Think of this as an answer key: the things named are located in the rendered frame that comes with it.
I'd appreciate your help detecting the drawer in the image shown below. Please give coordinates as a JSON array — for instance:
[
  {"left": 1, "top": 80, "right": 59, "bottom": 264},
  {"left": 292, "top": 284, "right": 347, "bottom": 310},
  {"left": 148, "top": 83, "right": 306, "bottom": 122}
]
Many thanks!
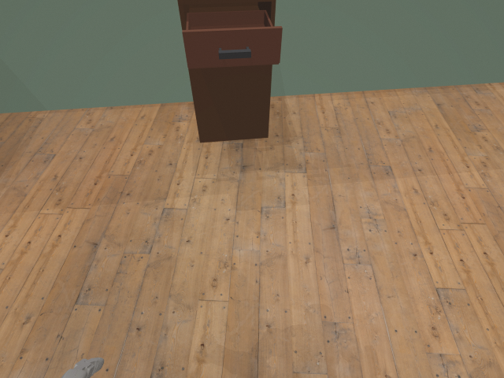
[{"left": 182, "top": 10, "right": 283, "bottom": 69}]

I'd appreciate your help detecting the handle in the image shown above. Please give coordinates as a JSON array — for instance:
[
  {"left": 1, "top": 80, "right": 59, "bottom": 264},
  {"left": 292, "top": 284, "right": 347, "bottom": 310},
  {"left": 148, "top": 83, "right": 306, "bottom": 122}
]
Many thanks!
[{"left": 218, "top": 46, "right": 251, "bottom": 59}]

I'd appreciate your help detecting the cabinet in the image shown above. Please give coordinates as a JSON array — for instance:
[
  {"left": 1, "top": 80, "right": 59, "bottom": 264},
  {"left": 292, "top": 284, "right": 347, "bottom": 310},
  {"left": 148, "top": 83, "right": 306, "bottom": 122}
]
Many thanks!
[{"left": 177, "top": 0, "right": 276, "bottom": 143}]

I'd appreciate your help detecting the robot left hand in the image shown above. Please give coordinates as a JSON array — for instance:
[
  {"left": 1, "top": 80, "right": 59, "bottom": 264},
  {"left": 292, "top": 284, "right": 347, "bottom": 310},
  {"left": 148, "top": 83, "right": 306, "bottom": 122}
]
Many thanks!
[{"left": 62, "top": 358, "right": 104, "bottom": 378}]

